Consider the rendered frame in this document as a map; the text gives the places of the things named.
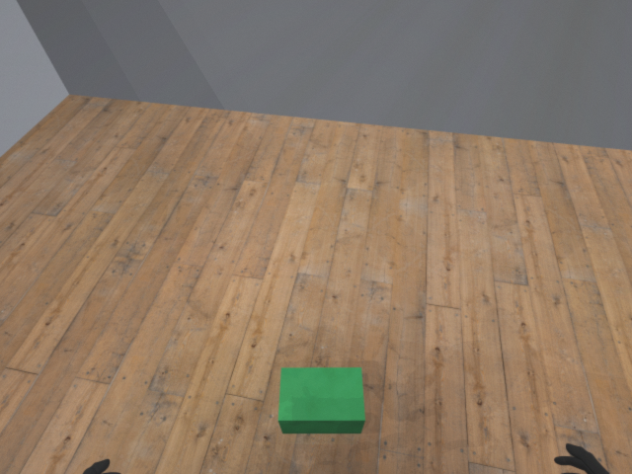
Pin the carton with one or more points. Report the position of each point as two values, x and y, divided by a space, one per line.
321 400

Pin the right robot hand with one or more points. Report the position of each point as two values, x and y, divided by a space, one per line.
582 459

